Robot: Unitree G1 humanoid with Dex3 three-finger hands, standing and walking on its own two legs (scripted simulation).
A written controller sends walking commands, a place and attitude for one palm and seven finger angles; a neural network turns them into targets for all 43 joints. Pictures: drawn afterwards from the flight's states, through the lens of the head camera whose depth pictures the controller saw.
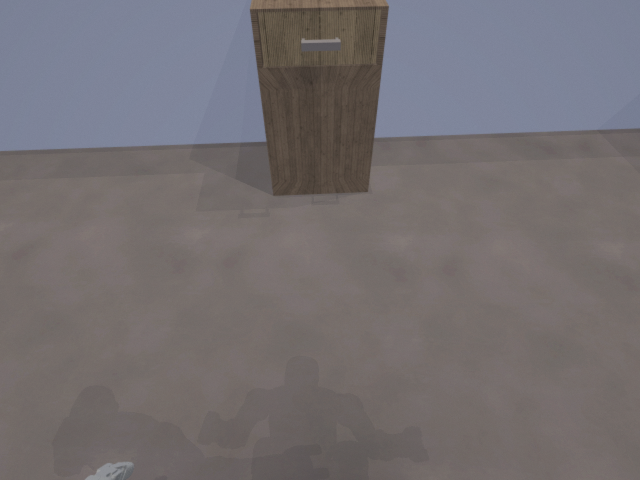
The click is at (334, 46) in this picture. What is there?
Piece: drawer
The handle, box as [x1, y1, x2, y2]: [301, 37, 340, 50]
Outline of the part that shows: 340,41 337,37 335,37 334,39 305,40 304,38 302,38 301,49 338,50 340,49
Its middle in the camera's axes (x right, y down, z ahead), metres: +0.00 -0.68 +1.33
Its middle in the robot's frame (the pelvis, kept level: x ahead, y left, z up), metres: +1.45 +0.08 -0.05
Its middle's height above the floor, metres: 0.72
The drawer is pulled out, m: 0.00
